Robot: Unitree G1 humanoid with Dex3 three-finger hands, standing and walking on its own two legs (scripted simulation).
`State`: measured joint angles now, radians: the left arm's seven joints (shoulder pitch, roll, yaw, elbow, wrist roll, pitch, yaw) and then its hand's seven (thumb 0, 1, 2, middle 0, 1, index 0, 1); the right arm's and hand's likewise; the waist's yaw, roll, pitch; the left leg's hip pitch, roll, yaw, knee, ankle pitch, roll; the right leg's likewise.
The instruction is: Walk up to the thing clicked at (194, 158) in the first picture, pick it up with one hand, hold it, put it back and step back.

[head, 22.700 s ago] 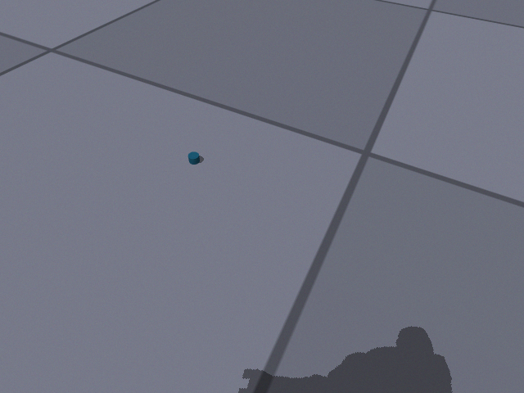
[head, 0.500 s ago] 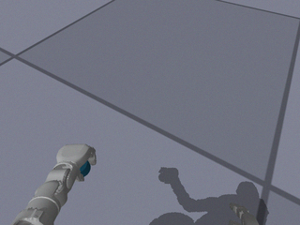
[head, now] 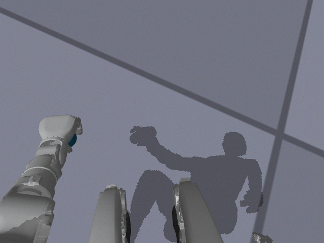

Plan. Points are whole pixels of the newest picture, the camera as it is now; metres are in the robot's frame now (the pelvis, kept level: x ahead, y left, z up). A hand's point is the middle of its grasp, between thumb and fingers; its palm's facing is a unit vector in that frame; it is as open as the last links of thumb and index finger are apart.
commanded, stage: crouch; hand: left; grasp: from above
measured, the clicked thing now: (64, 137) +0.42 +0.24 -0.15
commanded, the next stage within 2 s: lower in 1.16 s
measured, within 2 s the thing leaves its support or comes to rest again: neither
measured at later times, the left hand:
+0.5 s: hand (79, 149) +0.42 +0.25 -0.31, palm faces -0.44 -0.02 -0.90, open 7.1 cm
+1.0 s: hand (84, 150) +0.44 +0.25 -0.39, palm faces -0.46 -0.02 -0.89, open 7.1 cm
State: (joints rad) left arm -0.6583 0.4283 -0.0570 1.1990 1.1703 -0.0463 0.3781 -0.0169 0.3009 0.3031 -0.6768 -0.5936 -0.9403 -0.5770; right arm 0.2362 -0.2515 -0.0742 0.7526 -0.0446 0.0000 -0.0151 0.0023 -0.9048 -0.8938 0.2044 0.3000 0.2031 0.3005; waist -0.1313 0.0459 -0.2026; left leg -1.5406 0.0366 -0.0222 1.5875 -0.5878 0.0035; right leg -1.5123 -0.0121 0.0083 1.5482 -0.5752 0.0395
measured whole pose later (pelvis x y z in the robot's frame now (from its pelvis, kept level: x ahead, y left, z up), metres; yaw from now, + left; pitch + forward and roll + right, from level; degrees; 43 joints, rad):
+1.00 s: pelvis -0.03 -0.01 -0.22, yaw -4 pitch +35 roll -7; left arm -0.95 0.69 0.09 1.46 1.29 -0.19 0.41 -0.01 0.30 0.32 -0.66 -0.60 -0.93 -0.59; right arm 0.17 -0.26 0.02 0.78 -0.14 -0.07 0.13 0.00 -0.91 -0.90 0.21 0.30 0.20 0.30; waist -0.23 0.00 -0.08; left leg -2.26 0.02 -0.12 2.32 -0.68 -0.01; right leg -2.20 0.01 -0.03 2.25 -0.67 0.05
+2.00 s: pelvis -0.02 +0.00 -0.28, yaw -8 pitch +30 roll -10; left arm -0.99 0.87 0.20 1.64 1.33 -0.23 0.54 -0.02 0.30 0.29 -0.72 -0.51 -0.99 -0.53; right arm 0.13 -0.30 0.14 0.75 -0.25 -0.15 0.21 0.00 -0.91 -0.89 0.21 0.30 0.20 0.30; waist -0.32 -0.06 0.07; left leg -2.38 0.01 -0.21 2.54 -0.71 -0.03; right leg -2.29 0.04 -0.10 2.41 -0.67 0.06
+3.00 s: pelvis -0.02 +0.00 -0.28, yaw -12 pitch +26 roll -14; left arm -1.02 0.99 0.16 1.79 1.32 -0.24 0.66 -0.01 0.29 0.35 -0.70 -0.52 -0.97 -0.57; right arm 0.08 -0.34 0.27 0.73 -0.30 -0.25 0.29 0.00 -0.91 -0.90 0.20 0.30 0.20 0.30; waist -0.37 -0.13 0.15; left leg -2.35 0.01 -0.27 2.59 -0.73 -0.01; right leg -2.24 0.06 -0.14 2.41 -0.66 0.08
